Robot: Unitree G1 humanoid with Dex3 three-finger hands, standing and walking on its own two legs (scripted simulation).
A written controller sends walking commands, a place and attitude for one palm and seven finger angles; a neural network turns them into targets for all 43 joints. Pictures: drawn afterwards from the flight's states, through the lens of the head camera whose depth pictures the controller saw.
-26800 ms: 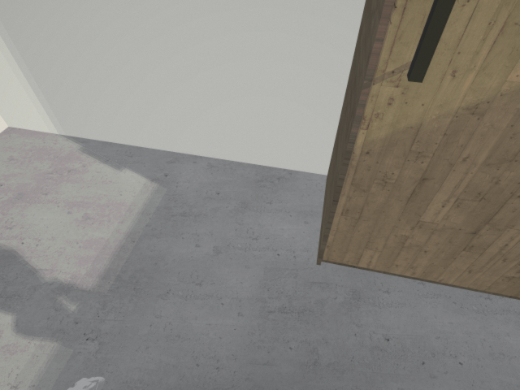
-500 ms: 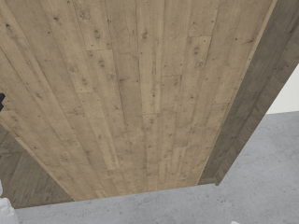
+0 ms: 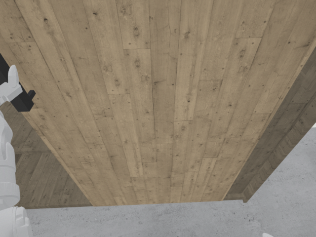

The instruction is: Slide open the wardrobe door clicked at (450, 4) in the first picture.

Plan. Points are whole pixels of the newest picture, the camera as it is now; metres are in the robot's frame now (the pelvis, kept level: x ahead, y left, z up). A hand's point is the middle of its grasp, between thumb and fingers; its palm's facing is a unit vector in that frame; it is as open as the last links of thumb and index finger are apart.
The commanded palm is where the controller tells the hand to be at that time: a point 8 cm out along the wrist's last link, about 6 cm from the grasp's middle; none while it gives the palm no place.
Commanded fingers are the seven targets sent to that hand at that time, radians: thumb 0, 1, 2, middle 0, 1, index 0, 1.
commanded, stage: stop walking and hold the door there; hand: left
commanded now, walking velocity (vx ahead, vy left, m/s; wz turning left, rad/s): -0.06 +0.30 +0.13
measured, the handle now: (0, 59) +0.39 +0.37 +0.27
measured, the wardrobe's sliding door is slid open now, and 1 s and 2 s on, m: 0.61 0.61 0.61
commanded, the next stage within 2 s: loosen the grip on the handle in 1.18 s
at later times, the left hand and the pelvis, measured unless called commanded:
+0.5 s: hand (13, 84) +0.35 +0.33 +0.24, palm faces +0.51 -0.86 -0.07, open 7.8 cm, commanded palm +0.31 +0.33 +0.20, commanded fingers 0.00 0.90 0.90 -0.45 -1.40 -0.45 -1.40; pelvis -0.02 +0.05 +0.02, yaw +0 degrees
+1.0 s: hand (15, 84) +0.35 +0.33 +0.24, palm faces +0.59 -0.80 -0.09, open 7.8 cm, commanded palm +0.31 +0.34 +0.20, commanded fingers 0.00 0.90 0.90 -0.45 -1.40 -0.45 -1.40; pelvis -0.02 +0.02 +0.01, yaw -1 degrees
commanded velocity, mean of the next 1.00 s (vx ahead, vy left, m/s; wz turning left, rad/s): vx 0.01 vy -0.03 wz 0.01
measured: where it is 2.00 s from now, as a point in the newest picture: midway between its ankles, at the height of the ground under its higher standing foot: outside the picture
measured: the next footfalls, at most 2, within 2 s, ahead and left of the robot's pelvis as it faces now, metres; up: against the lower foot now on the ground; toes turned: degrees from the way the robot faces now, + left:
right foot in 0.66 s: -0.03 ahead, -0.09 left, +0.00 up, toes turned -3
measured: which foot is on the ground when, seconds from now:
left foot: down 0.00-1.00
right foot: down 0.00-0.06, up 0.08-0.64, down 0.66-1.00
